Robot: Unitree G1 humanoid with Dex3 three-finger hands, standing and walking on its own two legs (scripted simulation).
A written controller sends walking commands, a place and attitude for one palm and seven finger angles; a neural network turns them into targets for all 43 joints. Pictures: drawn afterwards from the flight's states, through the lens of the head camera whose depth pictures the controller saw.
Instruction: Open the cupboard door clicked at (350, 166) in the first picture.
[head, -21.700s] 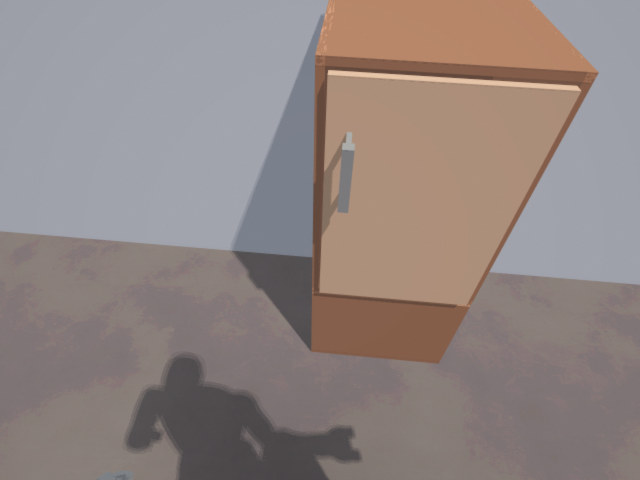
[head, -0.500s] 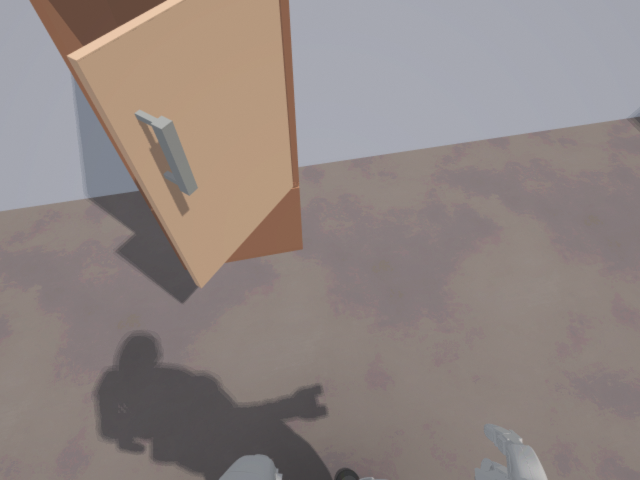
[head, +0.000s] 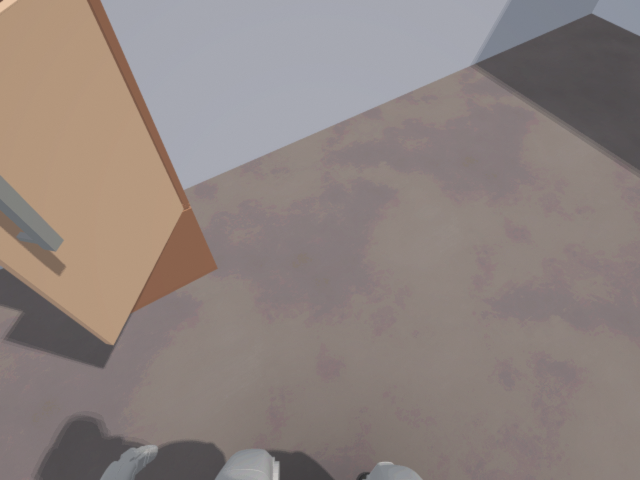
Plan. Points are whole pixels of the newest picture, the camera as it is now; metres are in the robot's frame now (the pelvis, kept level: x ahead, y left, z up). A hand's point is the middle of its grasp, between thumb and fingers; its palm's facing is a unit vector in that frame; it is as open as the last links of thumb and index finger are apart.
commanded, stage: walk to a spot facing it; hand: left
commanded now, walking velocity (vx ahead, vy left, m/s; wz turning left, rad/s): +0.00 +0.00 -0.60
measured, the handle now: (10, 213) +0.42 +0.45 +0.05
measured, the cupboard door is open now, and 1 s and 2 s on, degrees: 46 46 46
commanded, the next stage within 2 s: turn to face it in 1.90 s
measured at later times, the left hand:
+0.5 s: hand (217, 445) +0.17 +0.16 -0.15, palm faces -0.28 -0.92 -0.27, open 7.4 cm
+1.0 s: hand (339, 315) +0.37 -0.01 -0.14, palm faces -0.64 -0.75 -0.19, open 7.4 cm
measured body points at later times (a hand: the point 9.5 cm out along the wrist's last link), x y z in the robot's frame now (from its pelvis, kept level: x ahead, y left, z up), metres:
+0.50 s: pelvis +0.02 -0.02 +0.01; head +0.07 -0.04 +0.45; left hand +0.19 +0.21 -0.13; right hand +0.00 -0.29 -0.14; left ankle +0.04 +0.13 -0.67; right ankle -0.01 -0.12 -0.73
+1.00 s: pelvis +0.14 -0.08 +0.01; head +0.18 -0.11 +0.45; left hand +0.40 +0.03 -0.13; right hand -0.06 -0.24 -0.13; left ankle +0.12 +0.10 -0.73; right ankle +0.16 -0.24 -0.69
